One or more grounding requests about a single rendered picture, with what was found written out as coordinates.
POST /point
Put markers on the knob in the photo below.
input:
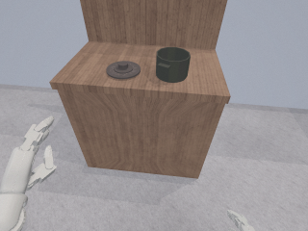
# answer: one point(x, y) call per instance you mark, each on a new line
point(122, 64)

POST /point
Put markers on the table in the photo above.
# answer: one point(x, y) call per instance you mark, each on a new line
point(143, 124)

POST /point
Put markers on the pot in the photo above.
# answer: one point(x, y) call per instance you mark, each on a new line
point(172, 64)

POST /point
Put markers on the lid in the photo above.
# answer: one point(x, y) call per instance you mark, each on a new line
point(131, 71)

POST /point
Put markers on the robot left forearm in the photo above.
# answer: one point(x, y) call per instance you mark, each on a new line
point(12, 212)

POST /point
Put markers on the right robot hand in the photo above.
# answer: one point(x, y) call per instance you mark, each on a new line
point(240, 221)

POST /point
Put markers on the left robot hand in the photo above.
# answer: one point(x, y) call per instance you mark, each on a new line
point(17, 176)

